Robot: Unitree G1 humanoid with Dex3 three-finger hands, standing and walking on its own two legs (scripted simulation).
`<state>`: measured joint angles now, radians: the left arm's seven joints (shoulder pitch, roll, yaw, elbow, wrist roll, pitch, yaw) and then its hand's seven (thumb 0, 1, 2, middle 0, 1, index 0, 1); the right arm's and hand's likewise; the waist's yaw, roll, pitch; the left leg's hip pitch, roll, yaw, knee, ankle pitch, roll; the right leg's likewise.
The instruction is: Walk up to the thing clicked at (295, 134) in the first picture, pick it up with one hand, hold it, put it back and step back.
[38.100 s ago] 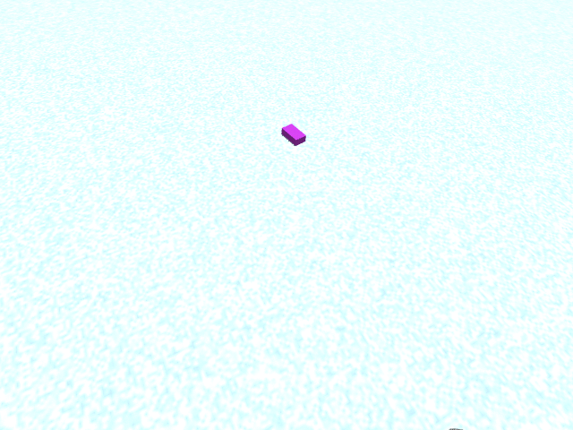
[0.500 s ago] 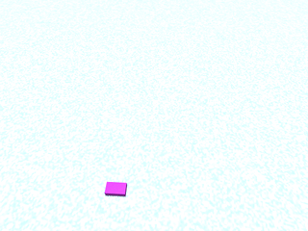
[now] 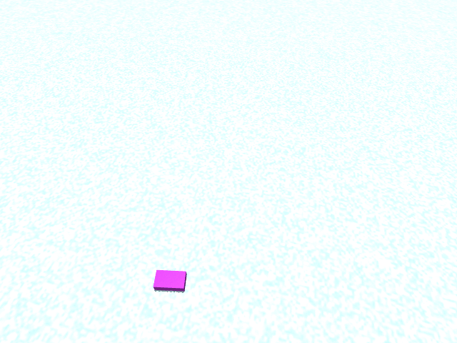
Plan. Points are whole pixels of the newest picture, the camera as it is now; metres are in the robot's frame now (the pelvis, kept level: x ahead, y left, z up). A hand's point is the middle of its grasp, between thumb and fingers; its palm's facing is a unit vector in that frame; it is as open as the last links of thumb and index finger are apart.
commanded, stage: stand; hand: left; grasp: from above
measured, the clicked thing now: (170, 280) +0.45 +0.22 -0.76
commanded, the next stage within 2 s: step back in 0.30 s
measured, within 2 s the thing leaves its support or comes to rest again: neither
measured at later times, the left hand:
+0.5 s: hand out of the picture +0.07 +0.28 -0.17, palm faces +0.00 -0.93 -0.37, open 7.4 cm
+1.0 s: hand out of the picture +0.01 +0.31 -0.18, palm faces -0.13 -0.92 -0.37, open 7.4 cm
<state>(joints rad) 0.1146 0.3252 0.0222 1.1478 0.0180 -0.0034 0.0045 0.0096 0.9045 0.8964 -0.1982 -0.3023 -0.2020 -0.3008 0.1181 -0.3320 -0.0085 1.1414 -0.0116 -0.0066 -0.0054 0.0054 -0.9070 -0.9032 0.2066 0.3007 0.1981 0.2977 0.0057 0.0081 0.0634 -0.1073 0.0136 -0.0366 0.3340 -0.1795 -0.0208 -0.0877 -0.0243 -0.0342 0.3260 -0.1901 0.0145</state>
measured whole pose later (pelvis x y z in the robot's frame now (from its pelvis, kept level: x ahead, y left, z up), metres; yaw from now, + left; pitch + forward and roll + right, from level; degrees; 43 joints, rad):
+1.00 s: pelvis -0.11 +0.06 -0.03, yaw -5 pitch -2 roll -1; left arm 0.14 0.38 0.07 0.87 0.02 0.06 0.01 0.01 0.90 0.90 -0.20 -0.30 -0.20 -0.30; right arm 0.12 -0.34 -0.04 0.84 -0.02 0.02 -0.02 0.00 -0.90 -0.90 0.21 0.30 0.20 0.30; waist -0.01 -0.02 0.21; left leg -0.36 0.00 0.08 0.65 -0.26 0.06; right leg -0.32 0.05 0.09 0.87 -0.49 0.01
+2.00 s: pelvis -0.41 +0.02 -0.02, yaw -3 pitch -2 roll +1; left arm 0.19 0.36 0.07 0.80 0.05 0.05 0.01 0.01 0.90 0.90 -0.20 -0.30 -0.21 -0.30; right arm 0.20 -0.41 -0.05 0.85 0.00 0.05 -0.03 0.01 -0.91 -0.90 0.21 0.30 0.20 0.30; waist 0.01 0.01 0.16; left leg -0.41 -0.08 -0.09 0.99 -0.51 -0.01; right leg -0.34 -0.03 0.01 0.66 -0.29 0.00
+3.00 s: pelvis -0.66 +0.00 -0.02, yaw +0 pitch -3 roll -1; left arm 0.25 0.38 0.07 1.00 0.04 -0.02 -0.01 0.01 0.90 0.90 -0.20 -0.30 -0.20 -0.30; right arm 0.22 -0.36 -0.05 0.98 -0.03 0.02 0.02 0.01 -0.90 -0.90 0.21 0.30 0.20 0.30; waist 0.00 0.03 0.06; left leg -0.25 0.03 -0.04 0.66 -0.38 0.01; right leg -0.26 0.03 -0.03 0.59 -0.27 -0.02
